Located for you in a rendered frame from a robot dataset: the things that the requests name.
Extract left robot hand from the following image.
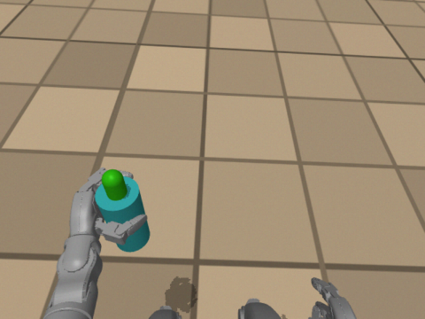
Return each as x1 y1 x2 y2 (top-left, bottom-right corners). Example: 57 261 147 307
70 167 147 245

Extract bottle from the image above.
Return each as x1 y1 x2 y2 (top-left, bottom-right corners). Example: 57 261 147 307
95 169 150 252

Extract right robot hand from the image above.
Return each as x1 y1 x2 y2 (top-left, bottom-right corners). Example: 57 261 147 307
308 278 357 319

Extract left robot arm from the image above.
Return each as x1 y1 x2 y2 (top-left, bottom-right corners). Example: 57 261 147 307
43 234 103 319

